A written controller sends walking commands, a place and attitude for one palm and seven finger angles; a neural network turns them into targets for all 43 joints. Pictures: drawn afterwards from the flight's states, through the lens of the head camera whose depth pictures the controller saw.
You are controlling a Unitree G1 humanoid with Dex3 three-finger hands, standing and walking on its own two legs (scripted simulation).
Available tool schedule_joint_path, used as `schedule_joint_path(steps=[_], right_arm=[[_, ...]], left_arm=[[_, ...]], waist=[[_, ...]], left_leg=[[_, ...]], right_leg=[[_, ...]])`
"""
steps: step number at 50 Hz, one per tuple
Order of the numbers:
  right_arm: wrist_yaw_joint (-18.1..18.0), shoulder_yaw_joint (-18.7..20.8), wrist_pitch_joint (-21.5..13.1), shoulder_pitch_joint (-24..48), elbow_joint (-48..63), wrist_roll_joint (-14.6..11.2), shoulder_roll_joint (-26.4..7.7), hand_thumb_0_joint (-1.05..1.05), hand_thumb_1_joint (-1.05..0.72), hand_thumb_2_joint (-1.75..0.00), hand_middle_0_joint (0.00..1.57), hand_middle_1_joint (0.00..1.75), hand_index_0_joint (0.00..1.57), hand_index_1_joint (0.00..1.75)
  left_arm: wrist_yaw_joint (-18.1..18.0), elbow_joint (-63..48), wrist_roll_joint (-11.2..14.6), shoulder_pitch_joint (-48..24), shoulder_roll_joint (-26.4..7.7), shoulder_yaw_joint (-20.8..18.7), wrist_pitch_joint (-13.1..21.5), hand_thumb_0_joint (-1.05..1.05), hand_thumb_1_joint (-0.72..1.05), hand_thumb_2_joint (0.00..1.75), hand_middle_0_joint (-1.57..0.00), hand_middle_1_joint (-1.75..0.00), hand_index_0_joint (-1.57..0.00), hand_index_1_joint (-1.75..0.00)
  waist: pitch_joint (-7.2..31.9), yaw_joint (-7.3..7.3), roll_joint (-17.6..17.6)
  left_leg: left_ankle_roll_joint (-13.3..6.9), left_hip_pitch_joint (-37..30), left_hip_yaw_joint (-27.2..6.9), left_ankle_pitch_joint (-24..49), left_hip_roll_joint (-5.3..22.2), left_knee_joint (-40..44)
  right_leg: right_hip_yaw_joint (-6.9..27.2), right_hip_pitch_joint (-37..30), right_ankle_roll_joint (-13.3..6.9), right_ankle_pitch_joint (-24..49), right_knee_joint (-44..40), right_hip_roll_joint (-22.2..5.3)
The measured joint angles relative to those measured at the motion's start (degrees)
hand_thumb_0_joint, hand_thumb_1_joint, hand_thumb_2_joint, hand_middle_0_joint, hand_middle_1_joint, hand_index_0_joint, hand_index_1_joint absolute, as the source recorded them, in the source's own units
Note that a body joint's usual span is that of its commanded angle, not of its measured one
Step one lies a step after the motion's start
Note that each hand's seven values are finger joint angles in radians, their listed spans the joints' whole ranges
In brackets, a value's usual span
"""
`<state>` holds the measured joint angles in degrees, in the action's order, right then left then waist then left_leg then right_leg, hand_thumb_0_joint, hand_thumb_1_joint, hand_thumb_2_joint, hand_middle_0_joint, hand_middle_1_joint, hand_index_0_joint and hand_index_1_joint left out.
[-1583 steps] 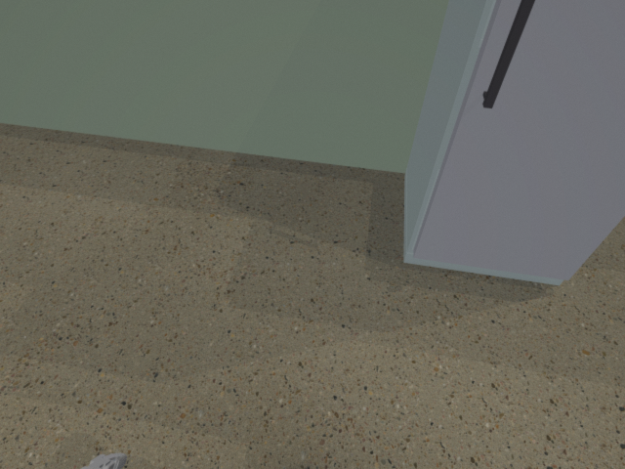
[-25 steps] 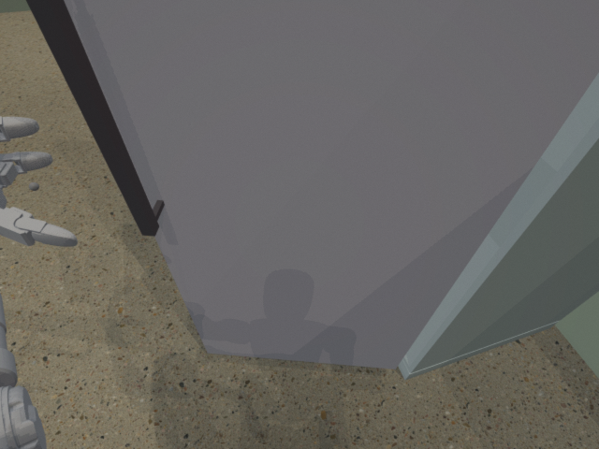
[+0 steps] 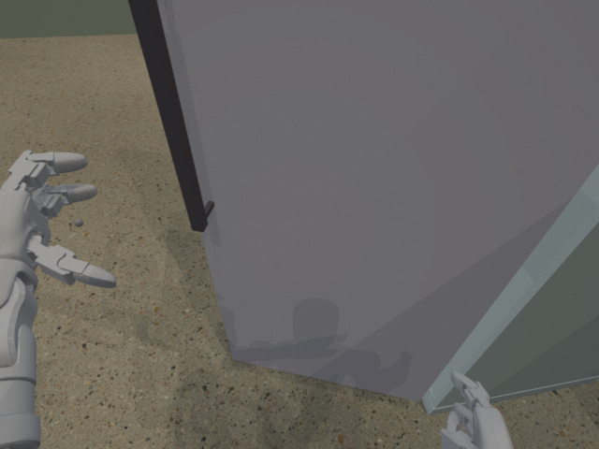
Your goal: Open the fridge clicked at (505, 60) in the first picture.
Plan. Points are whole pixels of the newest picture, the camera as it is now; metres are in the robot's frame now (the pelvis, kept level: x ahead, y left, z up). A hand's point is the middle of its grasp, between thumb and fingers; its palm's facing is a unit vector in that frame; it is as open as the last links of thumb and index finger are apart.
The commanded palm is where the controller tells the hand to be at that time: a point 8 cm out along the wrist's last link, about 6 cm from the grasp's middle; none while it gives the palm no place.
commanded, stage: slip the hand off the handle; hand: left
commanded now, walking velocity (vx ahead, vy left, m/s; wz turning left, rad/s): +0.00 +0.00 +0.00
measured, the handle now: (183, 125) +0.48 +0.23 +0.20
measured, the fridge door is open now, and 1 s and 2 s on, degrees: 68 68 68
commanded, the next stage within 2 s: draw the hand back to the body in 0.02 s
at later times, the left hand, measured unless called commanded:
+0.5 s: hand (76, 239) +0.27 +0.28 +0.18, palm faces +0.13 -0.99 -0.03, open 14.7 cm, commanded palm +0.23 +0.32 +0.18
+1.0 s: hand (67, 275) +0.23 +0.27 +0.17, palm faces +0.50 -0.81 -0.31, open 12.2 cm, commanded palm +0.18 +0.30 +0.18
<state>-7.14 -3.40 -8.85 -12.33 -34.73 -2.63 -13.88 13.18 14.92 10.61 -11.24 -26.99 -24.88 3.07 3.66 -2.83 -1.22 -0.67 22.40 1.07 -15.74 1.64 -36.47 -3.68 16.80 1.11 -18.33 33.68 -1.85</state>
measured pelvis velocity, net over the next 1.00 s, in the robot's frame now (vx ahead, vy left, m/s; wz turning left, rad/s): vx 0.01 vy -0.01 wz -0.01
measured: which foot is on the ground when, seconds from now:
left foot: down 0.00-1.00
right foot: down 0.00-1.00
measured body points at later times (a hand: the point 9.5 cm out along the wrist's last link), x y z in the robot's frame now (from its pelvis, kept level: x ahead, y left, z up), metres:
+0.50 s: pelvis +0.01 -0.02 +0.01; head -0.02 -0.04 +0.45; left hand +0.26 +0.33 +0.18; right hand +0.18 -0.27 -0.06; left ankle +0.04 +0.11 -0.73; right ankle -0.01 -0.14 -0.73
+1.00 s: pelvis +0.01 -0.01 +0.01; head -0.01 -0.03 +0.46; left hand +0.20 +0.31 +0.19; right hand +0.19 -0.23 -0.07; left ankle +0.04 +0.11 -0.73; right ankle -0.01 -0.14 -0.73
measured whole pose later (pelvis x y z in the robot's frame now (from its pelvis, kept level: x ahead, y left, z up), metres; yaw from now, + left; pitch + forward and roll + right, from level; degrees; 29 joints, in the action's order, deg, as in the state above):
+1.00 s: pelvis +0.01 -0.01 +0.01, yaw +0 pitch -3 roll +0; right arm -6.4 -3.3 -11.2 -12.2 -39.1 -0.1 -12.7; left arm -5.6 -11.4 5.5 14.4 -20.1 -21.3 3.4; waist -0.3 -4.3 -2.4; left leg 0.1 11.3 1.7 -12.9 1.3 -27.6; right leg -3.2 7.2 0.6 -16.7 27.3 -1.9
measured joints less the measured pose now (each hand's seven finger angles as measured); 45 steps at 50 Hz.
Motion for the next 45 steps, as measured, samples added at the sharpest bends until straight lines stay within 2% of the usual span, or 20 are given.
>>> schedule_joint_path(steps=[4, 8, 9, 12, 15, 17, 20, 25, 30, 33, 34, 36, 39, 42, 45], right_arm=[[-0.16, -0.33, -0.37, 0.03, -0.22, 0.07, 0.09, 0.01, -0.91, -0.89, 0.21, 0.30, 0.21, 0.30], [-0.68, -0.57, -0.68, -0.41, -1.22, 0.07, 0.16, 0.01, -0.91, -0.89, 0.21, 0.30, 0.21, 0.30], [-0.92, -0.76, -0.80, -0.52, -1.69, -0.32, 0.01, 0.01, -0.91, -0.89, 0.21, 0.30, 0.21, 0.30], [-1.97, -1.32, -1.16, -1.21, -2.66, -1.54, -0.64, 0.01, -0.90, -0.89, 0.21, 0.30, 0.21, 0.30], [-2.32, -1.30, -1.78, -2.17, -2.16, -2.10, -1.42, 0.02, -0.91, -0.89, 0.21, 0.30, 0.21, 0.30], [-1.93, -0.96, -2.19, -2.56, -1.26, -2.14, -1.82, 0.02, -0.91, -0.89, 0.20, 0.30, 0.21, 0.30], [-0.91, -0.29, -2.86, -2.94, 0.14, -2.05, -2.10, 0.02, -0.91, -0.89, 0.20, 0.30, 0.21, 0.30], [0.28, 0.33, -3.49, -3.37, 1.00, -2.22, -2.17, 0.02, -0.91, -0.89, 0.20, 0.30, 0.20, 0.30], [-0.12, 0.56, -4.06, -3.01, 1.17, -2.42, -2.36, 0.02, -0.91, -0.89, 0.20, 0.30, 0.20, 0.30], [-0.79, 0.22, -4.82, -2.14, 0.78, -2.16, -2.11, 0.02, -0.91, -0.89, 0.20, 0.30, 0.20, 0.30], [-0.75, 0.19, -5.15, -1.72, 0.42, -1.35, -1.89, 0.02, -0.91, -0.89, 0.20, 0.30, 0.20, 0.30], [-0.35, -0.07, -5.65, -0.56, -0.36, 0.11, -1.38, 0.02, -0.91, -0.89, 0.20, 0.30, 0.20, 0.30], [0.23, -0.38, -5.44, 1.01, -0.99, 1.20, -0.47, 0.02, -0.91, -0.89, 0.20, 0.30, 0.20, 0.30], [0.62, -0.28, -4.76, 1.52, -1.60, 1.80, 0.27, 0.01, -0.91, -0.89, 0.20, 0.30, 0.21, 0.30], [0.74, -0.10, -3.95, 1.11, -2.70, 2.21, 0.70, 0.01, -0.91, -0.89, 0.20, 0.30, 0.21, 0.30]], left_arm=[[0.39, -1.74, 0.54, 2.50, 0.35, -0.27, -0.48, -0.01, -0.55, 0.20, -0.25, -1.15, -0.25, -1.16], [0.41, -0.57, 0.65, 1.84, -0.31, -1.55, -0.28, -0.01, -0.55, 0.20, -0.25, -1.15, -0.25, -1.16], [1.66, 0.56, 2.53, 1.02, -0.44, -2.09, -0.81, -0.01, -0.55, 0.20, -0.25, -1.15, -0.25, -1.16], [7.97, 3.76, 7.47, -0.83, -1.11, -3.57, -5.62, -0.02, -0.55, 0.20, -0.25, -1.15, -0.25, -1.16], [12.91, 4.60, 8.86, -0.02, -2.69, -3.31, -9.88, -0.02, -0.55, 0.20, -0.25, -1.15, -0.25, -1.16], [14.20, 3.49, 9.07, 1.68, -3.55, -3.30, -11.30, -0.01, -0.55, 0.20, -0.25, -1.15, -0.25, -1.16], [13.94, -0.07, 10.27, 5.35, -3.61, -4.69, -11.40, -0.01, -0.55, 0.20, -0.25, -1.15, -0.25, -1.15], [12.95, -5.15, 12.62, 10.68, -1.78, -7.07, -11.07, -0.01, -0.55, 0.20, -0.25, -1.15, -0.25, -1.15], [11.25, -9.87, 11.37, 14.32, 0.67, -5.46, -12.86, -0.01, -0.55, 0.20, -0.25, -1.15, -0.25, -1.15], [10.37, -13.03, 10.74, 15.41, 2.25, -3.58, -12.60, -0.01, -0.52, 0.21, -0.24, -1.13, -0.25, -1.14], [7.86, -14.59, 8.39, 15.78, 2.36, -2.39, -11.55, -0.01, -0.50, 0.22, -0.25, -1.12, -0.25, -1.13], [0.19, -17.02, 4.14, 16.49, 2.46, -0.20, -8.43, -0.01, -0.47, 0.24, -0.25, -1.10, -0.25, -1.10], [-8.57, -19.67, 0.18, 17.95, 3.64, 0.96, -5.03, -0.01, -0.39, 0.28, -0.24, -1.05, -0.25, -1.06], [-13.74, -22.17, -2.14, 20.49, 5.15, 1.58, -2.60, -0.01, -0.30, 0.32, -0.24, -1.00, -0.24, -1.01], [-16.60, -24.20, -3.59, 23.00, 6.31, 2.63, -1.00, -0.01, -0.20, 0.37, -0.24, -0.94, -0.24, -0.95]], waist=[[-0.24, -0.07, -0.18], [-0.74, -0.09, 0.04], [-1.04, 0.00, -0.04], [-1.35, 0.29, -0.54], [-0.60, 0.87, -1.22], [-0.16, 1.42, -1.61], [0.20, 1.86, -1.89], [1.04, 1.17, -1.57], [0.44, -0.33, -1.66], [-0.33, -1.00, -1.77], [-0.61, -1.13, -1.78], [-1.35, -0.99, -1.58], [-2.77, -0.83, -1.22], [-3.72, -0.98, -1.23], [-3.96, -1.32, -1.38]], left_leg=[[0.36, -0.81, -0.16, 0.17, 0.19, 0.55], [0.85, -1.03, -0.63, 0.31, 0.47, 0.74], [0.97, -1.30, -0.87, 0.35, 0.54, 0.83], [1.21, -2.97, -1.29, 0.58, 0.75, 1.84], [1.29, -4.29, -1.03, 0.61, 0.89, 2.77], [1.35, -4.85, -0.66, 0.59, 0.93, 3.23], [1.45, -5.53, 0.03, 0.57, 1.06, 3.79], [1.65, -6.03, 0.46, 0.37, 1.23, 3.94], [1.61, -6.50, -0.17, 0.19, 1.10, 3.38], [1.52, -6.88, -0.68, 0.40, 0.88, 3.32], [1.51, -6.98, -0.87, 0.52, 0.88, 3.38], [1.56, -7.10, -1.17, 1.07, 0.75, 3.96], [1.49, -7.34, -1.05, 2.03, 0.55, 5.15], [1.33, -8.04, -0.47, 2.63, 0.37, 6.35], [1.09, -9.07, 0.04, 2.86, 0.09, 7.43]], right_leg=[[-0.14, -0.66, -0.29, -0.07, -0.21, 0.22], [-0.58, -0.88, -0.73, -0.27, -0.09, 0.54], [-0.81, -1.29, -0.86, -0.26, -0.29, 0.65], [-1.22, -3.28, -1.09, 0.14, -1.79, 0.97], [-0.97, -4.45, -1.19, 0.29, -2.70, 1.12], [-0.62, -4.70, -1.20, 0.22, -2.84, 1.12], [0.06, -4.79, -1.26, 0.09, -2.75, 1.19], [0.51, -4.86, -1.30, -0.27, -2.37, 1.31], [-0.10, -5.82, -1.32, -0.46, -2.24, 1.24], [-0.61, -6.54, -1.30, -0.33, -2.41, 1.08], [-0.80, -6.82, -1.29, -0.18, -2.70, 1.11], [-1.11, -7.08, -1.29, 0.29, -3.31, 1.03], [-1.01, -7.02, -1.26, 1.00, -3.95, 0.86], [-0.48, -7.26, -1.13, 1.53, -4.62, 0.66], [-0.01, -7.98, -0.87, 1.73, -5.34, 0.38]])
